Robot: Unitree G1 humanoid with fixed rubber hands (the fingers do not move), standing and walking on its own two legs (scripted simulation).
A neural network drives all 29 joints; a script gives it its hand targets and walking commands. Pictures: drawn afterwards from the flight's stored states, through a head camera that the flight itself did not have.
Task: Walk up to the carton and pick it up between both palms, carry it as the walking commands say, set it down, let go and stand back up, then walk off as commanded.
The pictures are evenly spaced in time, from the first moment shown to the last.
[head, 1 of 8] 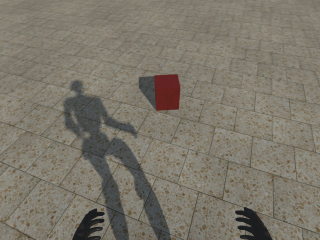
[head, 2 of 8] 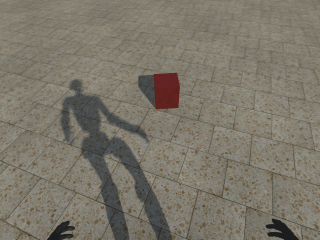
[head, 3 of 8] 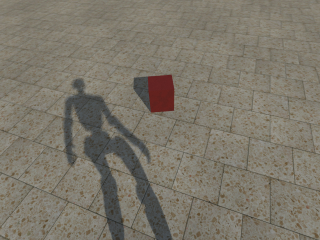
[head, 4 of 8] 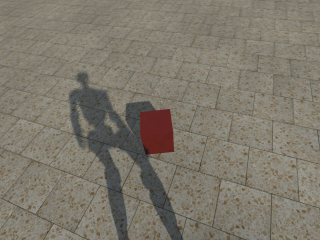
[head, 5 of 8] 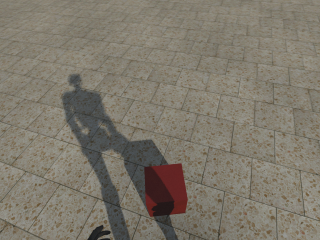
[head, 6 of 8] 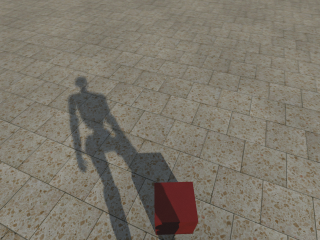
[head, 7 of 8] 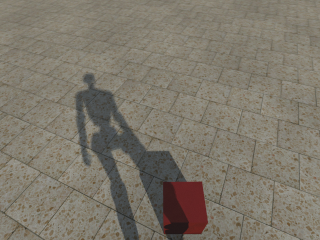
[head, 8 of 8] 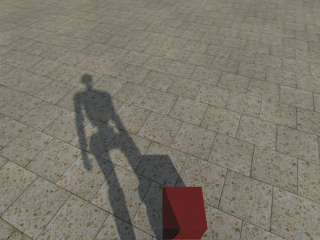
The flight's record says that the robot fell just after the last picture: no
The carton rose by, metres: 0.00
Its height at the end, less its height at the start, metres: +0.00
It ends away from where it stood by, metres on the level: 0.00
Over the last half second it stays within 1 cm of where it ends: yes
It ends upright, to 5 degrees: yes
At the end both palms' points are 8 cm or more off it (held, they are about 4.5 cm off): yes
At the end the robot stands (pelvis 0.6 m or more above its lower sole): yes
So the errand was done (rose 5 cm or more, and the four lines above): no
